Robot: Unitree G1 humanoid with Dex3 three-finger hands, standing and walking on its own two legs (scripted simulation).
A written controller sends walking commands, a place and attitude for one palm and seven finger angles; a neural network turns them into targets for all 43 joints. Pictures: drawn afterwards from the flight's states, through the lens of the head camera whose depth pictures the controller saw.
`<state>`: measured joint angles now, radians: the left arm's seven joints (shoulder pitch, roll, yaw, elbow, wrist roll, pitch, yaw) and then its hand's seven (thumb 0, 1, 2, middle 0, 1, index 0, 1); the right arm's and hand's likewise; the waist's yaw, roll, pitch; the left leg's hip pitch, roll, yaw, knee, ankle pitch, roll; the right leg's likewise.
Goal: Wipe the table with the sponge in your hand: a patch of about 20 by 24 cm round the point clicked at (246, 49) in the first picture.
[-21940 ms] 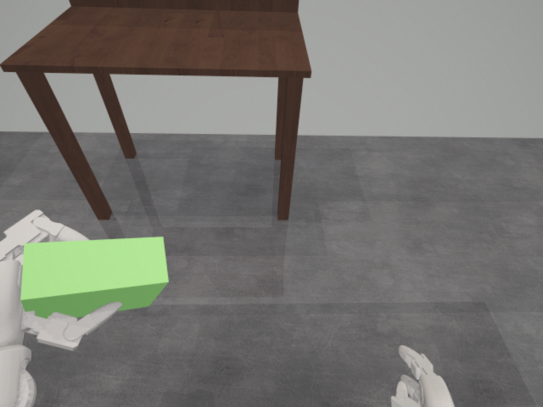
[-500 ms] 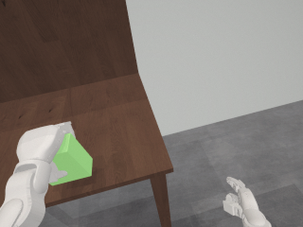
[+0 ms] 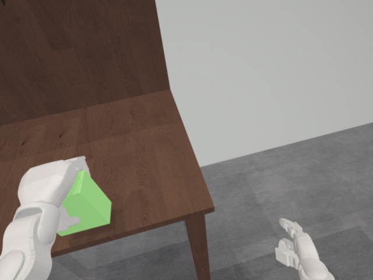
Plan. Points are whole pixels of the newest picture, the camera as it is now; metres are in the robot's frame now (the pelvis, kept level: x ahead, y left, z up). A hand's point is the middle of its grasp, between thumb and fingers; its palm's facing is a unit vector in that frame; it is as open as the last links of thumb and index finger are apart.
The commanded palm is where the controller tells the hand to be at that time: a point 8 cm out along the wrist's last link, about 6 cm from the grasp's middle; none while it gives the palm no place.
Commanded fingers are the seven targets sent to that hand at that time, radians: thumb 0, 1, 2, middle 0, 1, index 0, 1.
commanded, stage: lower the sponge onto the table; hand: left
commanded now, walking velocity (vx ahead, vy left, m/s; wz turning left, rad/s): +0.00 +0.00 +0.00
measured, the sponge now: (77, 209) +0.22 +0.28 +0.07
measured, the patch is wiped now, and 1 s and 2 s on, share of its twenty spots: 0.00 0.00 0.10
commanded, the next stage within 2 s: wipe forward along the first lane in 0.80 s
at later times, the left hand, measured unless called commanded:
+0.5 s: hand (76, 200) +0.22 +0.27 +0.10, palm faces +0.03 -0.10 -0.99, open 9.8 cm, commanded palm +0.19 +0.27 +0.16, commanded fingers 0.00 0.10 1.30 -1.20 -1.60 -1.20 -1.60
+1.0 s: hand (77, 201) +0.22 +0.27 +0.09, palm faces +0.00 -0.08 -1.00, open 9.8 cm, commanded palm +0.21 +0.27 +0.14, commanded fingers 0.00 0.10 1.30 -1.20 -1.60 -1.20 -1.60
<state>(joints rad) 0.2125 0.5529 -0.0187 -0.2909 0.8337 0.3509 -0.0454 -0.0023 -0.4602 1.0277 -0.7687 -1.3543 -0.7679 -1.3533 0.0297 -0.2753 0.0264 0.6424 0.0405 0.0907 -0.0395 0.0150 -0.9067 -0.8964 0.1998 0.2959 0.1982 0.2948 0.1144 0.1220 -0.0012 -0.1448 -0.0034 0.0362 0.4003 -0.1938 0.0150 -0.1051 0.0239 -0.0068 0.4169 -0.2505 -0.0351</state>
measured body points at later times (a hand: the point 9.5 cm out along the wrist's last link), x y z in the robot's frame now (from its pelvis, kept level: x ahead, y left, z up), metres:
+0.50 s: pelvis +0.00 +0.00 +0.00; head -0.01 -0.05 +0.45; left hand +0.21 +0.27 +0.15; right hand +0.25 -0.20 -0.09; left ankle +0.02 +0.11 -0.74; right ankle -0.01 -0.10 -0.74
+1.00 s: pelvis +0.01 -0.01 +0.00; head -0.01 -0.06 +0.44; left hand +0.22 +0.27 +0.14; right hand +0.24 -0.22 -0.09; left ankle +0.02 +0.11 -0.74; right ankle -0.01 -0.10 -0.74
